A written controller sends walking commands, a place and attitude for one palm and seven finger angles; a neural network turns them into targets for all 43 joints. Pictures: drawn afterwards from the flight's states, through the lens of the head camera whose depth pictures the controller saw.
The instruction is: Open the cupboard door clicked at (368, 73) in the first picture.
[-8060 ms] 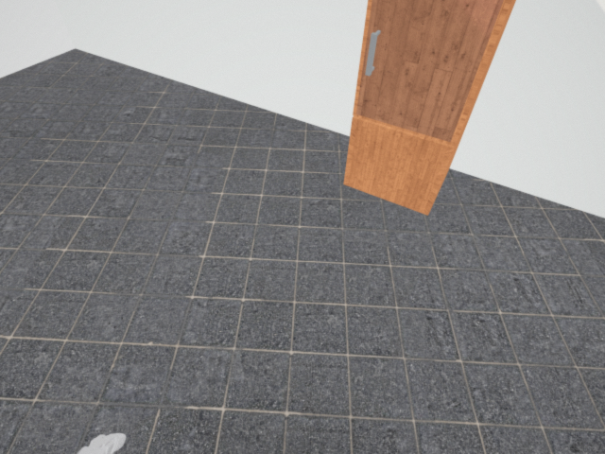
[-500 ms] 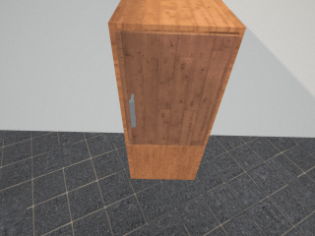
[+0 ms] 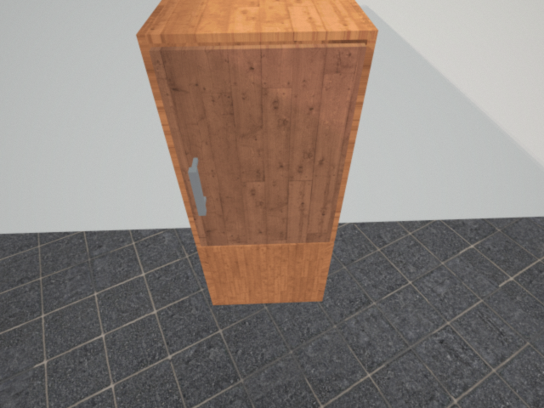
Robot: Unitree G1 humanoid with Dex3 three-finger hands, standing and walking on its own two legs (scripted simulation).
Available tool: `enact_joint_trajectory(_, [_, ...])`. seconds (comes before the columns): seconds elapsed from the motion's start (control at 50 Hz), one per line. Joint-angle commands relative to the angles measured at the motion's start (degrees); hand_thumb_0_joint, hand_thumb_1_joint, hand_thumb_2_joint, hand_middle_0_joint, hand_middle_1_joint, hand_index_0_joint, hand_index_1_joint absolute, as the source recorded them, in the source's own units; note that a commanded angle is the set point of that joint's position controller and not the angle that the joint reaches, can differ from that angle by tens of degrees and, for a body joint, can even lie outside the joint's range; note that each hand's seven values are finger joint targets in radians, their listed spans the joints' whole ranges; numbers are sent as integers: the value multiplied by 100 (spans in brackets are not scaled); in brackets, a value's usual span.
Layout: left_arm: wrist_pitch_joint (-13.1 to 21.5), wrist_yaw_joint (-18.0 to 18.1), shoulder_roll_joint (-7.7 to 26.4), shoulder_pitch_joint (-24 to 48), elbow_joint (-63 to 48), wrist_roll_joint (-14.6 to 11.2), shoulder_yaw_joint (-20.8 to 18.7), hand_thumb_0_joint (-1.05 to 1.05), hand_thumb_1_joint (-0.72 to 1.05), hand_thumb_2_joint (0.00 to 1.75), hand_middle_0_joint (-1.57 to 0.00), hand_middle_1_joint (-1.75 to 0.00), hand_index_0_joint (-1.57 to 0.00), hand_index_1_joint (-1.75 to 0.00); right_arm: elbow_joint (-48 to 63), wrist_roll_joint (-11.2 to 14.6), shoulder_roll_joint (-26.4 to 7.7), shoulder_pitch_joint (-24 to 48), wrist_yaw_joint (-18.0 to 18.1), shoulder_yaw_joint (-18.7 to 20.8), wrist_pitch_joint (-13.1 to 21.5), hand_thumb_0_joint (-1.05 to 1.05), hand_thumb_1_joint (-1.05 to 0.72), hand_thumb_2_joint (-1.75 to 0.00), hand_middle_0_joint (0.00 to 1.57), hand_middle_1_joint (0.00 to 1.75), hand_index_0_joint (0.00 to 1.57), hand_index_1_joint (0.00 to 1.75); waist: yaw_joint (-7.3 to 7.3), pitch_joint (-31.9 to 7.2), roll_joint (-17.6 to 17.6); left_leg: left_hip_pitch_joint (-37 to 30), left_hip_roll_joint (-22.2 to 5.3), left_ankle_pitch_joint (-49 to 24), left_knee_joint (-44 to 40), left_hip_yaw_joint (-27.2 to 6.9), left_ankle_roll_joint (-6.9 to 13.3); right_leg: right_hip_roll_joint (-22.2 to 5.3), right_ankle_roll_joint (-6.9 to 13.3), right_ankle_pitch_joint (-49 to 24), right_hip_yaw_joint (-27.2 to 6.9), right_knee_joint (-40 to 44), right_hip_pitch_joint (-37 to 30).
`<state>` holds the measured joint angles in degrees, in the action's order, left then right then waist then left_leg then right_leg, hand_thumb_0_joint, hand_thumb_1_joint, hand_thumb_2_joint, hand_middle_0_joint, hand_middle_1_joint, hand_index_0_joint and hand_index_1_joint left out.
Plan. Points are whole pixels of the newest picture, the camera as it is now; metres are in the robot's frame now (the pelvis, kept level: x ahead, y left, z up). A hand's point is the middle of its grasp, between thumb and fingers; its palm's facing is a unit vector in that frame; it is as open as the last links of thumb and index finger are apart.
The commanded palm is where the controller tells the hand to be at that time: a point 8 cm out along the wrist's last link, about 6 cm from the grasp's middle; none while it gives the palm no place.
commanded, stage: shuffle to correct the standing spot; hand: left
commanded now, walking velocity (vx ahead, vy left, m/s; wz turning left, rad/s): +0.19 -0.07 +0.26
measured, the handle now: (198, 187) +0.63 +0.19 -0.07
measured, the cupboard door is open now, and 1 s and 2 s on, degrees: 0 0 0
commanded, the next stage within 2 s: come to a stop and stand still in 0.28 s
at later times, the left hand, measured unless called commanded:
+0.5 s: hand out of the picture -0.01 +0.10 -0.18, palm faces +0.17 -0.98 -0.07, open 7.4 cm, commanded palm none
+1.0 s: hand out of the picture +0.16 +0.16 -0.17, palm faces +0.07 -0.98 -0.20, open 7.3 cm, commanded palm none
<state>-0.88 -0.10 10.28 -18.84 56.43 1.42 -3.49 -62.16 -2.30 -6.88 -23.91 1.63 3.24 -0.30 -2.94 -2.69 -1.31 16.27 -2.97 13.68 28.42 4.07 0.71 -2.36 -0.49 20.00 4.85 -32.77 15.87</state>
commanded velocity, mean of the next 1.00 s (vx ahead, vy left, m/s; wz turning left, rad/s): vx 0.01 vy -0.01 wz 0.00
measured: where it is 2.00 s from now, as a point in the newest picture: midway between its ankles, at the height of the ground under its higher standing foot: outside the picture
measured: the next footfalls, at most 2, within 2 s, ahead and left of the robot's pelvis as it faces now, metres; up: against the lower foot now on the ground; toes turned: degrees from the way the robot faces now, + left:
right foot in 0.02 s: +0.04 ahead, -0.12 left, +0.00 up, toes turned -5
left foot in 0.42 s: +0.17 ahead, +0.08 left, +0.00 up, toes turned +8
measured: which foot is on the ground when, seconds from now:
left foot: down 0.00-0.02, up 0.04-0.40, down 0.42-1.00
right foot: up 0.00-0.00, down 0.02-0.44, up 0.46-0.66, down 0.68-1.00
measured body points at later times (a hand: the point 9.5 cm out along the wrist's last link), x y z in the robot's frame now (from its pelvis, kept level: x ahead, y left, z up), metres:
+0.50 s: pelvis +0.10 -0.01 -0.01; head +0.11 +0.01 +0.44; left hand -0.01 +0.16 -0.17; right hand +0.21 -0.21 -0.15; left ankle +0.13 +0.07 -0.74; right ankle +0.02 -0.12 -0.71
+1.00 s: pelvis +0.10 -0.03 +0.00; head +0.11 -0.02 +0.45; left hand +0.15 +0.21 -0.16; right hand +0.13 -0.26 -0.16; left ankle +0.13 +0.07 -0.74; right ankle +0.12 -0.15 -0.74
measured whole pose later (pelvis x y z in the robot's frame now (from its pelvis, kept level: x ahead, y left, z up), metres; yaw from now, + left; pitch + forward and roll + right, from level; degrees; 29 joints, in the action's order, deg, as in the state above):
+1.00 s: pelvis +0.10 -0.03 +0.00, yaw +3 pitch -2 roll +0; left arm -1.4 1.8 9.9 -11.9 57.5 1.0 -1.6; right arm -61.6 -1.2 -8.9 -14.3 1.0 2.2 -2.1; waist -0.8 2.5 0.8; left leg 14.9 -1.4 12.8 29.3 7.2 2.0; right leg -2.4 -0.5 14.8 4.1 -30.0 13.5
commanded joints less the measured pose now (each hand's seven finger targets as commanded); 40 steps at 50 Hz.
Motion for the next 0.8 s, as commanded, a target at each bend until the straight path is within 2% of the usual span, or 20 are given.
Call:
enact_joint_trajectory(0.0, [141,191,770,-1492,111,10,-128,0,90,90,-20,-30,-20,-30,692,82,-312,435,-46,72,56,0,-90,-90,20,30,20,30,781,766,2134,2912,210,2011,2477,-20,74,-2045,823,2559,-2716,2746,-1470])
enact_joint_trajectory(0.02, [167,227,711,-1130,22,-22,-132,0,90,90,-20,-30,-20,-30,777,51,-469,654,-105,108,43,0,-90,-90,20,30,20,30,573,1000,1124,2791,12,1540,3113,-279,142,-2132,1004,2532,-2703,2903,-878])
enact_joint_trajectory(0.04, [273,225,619,-780,-6,-28,-123,0,90,90,-20,-30,-20,-30,710,32,-441,518,-153,119,32,0,-90,-90,20,30,20,30,339,812,967,2646,-123,1085,3412,-346,144,-1887,971,2112,-2454,2815,-798])
enact_joint_trajectory(0.08, [389,214,302,-393,-23,-31,-5,0,90,90,-20,-30,-20,-30,533,16,-436,377,-220,128,-1,0,-90,-90,20,30,20,30,141,958,733,2304,-263,372,3610,-303,41,-1410,810,702,-1393,2516,-564])
enact_joint_trajectory(0.14, [465,207,173,-540,92,8,60,0,90,90,-20,-30,-20,-30,545,57,-280,483,-250,95,12,0,-90,-90,20,30,20,30,166,1057,709,2001,-233,129,2982,-78,-51,-1164,842,-700,-686,2371,-632])
enact_joint_trajectory(0.22, [506,187,239,-1071,391,28,80,0,90,90,-20,-30,-20,-30,713,79,-232,1040,-244,47,80,0,-90,-90,20,30,20,30,396,933,650,1877,-194,261,2019,125,-78,-1305,1032,-1938,-812,2154,-1171])
enact_joint_trajectory(0.3, [475,165,301,-1194,561,35,52,0,90,90,-20,-30,-20,-30,750,100,-181,1280,-228,-8,179,0,-90,-90,20,30,20,30,480,846,527,1149,-45,424,1090,314,1,-1351,1058,-2453,-865,1807,-1174])
enact_joint_trajectory(0.36, [428,149,184,-1077,646,-13,70,0,90,90,-20,-30,-20,-30,518,89,-260,777,-155,-27,270,0,-90,-90,20,30,20,30,212,735,552,-231,175,-154,-14,511,93,-944,736,-2618,-511,1015,-687])
enact_joint_trajectory(0.38, [409,135,57,-1080,638,-27,104,0,90,90,-20,-30,-20,-30,369,85,-477,346,-95,9,306,0,-90,-90,20,30,20,30,32,453,200,-1138,-61,-553,-297,176,225,-699,540,-2669,-293,211,-286])
enact_joint_trajectory(0.4, [390,127,-186,-1148,557,-50,153,0,90,90,-20,-30,-20,-30,255,65,-944,-84,-10,101,333,0,-90,-90,20,30,20,30,-85,45,-697,-2170,-1138,-1789,-368,-1110,660,-266,242,-1546,60,-836,742])
enact_joint_trajectory(0.42, [383,140,-317,-1035,442,-58,245,0,90,90,-20,-30,-20,-30,223,123,-1190,-375,44,138,287,0,-90,-90,20,30,20,30,-101,-139,-1390,-2453,-2133,-3573,-750,-2001,1212,-25,33,1141,186,-1948,1362])
enact_joint_trajectory(0.44, [302,192,-214,-937,460,-21,212,0,90,90,-20,-30,-20,-30,223,130,-1051,-86,102,59,236,0,-90,-90,20,30,20,30,3,47,-880,-1843,-2167,-3763,-837,-1662,1345,-157,53,1399,-201,-2445,1116])
enact_joint_trajectory(0.46, [227,221,-270,-784,527,-19,204,0,90,90,-20,-30,-20,-30,242,134,-804,333,141,-34,249,0,-90,-90,20,30,20,30,132,293,-688,-1171,-1906,-4027,-926,-1292,1196,-295,-6,1119,-429,-2379,860])
enact_joint_trajectory(0.48, [185,231,-342,-808,564,-46,212,0,90,90,-20,-30,-20,-30,325,155,-670,744,142,-98,245,0,-90,-90,20,30,20,30,303,485,-506,-589,-1727,-3892,-996,-924,1076,-405,-52,926,-492,-2058,503])
enact_joint_trajectory(0.52, [126,225,-375,-903,624,-50,226,0,90,90,-20,-30,-20,-30,397,167,-654,1185,122,-117,232,0,-90,-90,20,30,20,30,445,449,-441,-365,-1423,-3768,-1029,-522,919,-403,-136,535,-349,-1252,59])
enact_joint_trajectory(0.58, [-2,235,-271,-971,532,9,157,0,90,90,-20,-30,-20,-30,474,166,-787,1240,112,30,131,0,-90,-90,20,30,20,30,463,310,-133,-182,-1312,-2895,-818,-424,835,-229,-163,-289,-97,-576,-281])
enact_joint_trajectory(0.64, [-17,226,-43,-908,326,56,77,0,90,90,-20,-30,-20,-30,580,147,-874,1393,89,108,39,0,-90,-90,20,30,20,30,527,387,-184,-36,-1096,-2217,-459,-368,576,-203,-83,-1068,-200,21,-336])
enact_joint_trajectory(0.7, [5,221,396,-505,46,89,15,0,90,90,-20,-30,-20,-30,692,156,-652,1366,10,134,-63,0,-90,-90,20,30,20,30,373,371,385,118,-328,-432,144,-17,131,-757,254,-2319,-981,579,-88])
enact_joint_trajectory(0.74, [83,235,638,-176,-53,56,2,0,90,90,-20,-30,-20,-30,673,155,-412,1201,-34,88,-140,0,-90,-90,20,30,20,30,275,193,1280,46,80,192,809,212,-80,-1357,697,-2982,-1489,944,-139])
enact_joint_trajectory(0.78, [86,250,621,129,-143,32,20,0,90,90,-20,-30,-20,-30,619,153,-372,1158,-49,70,-160,0,-90,-90,20,30,20,30,242,200,1158,-73,67,670,876,66,-108,-1334,876,-2794,-1321,1065,-31])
